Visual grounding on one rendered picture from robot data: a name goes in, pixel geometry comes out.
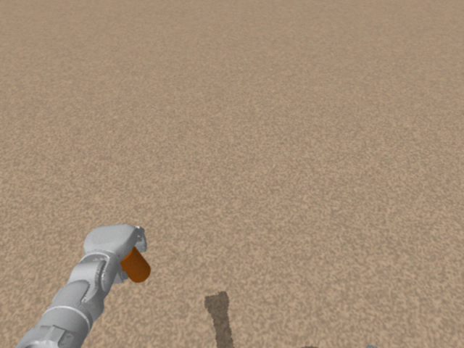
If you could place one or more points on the left robot hand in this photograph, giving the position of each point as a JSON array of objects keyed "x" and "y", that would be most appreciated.
[{"x": 117, "y": 239}]

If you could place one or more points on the can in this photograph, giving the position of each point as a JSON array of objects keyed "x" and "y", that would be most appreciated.
[{"x": 136, "y": 266}]

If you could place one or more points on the left robot arm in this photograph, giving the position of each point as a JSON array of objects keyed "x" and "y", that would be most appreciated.
[{"x": 69, "y": 318}]

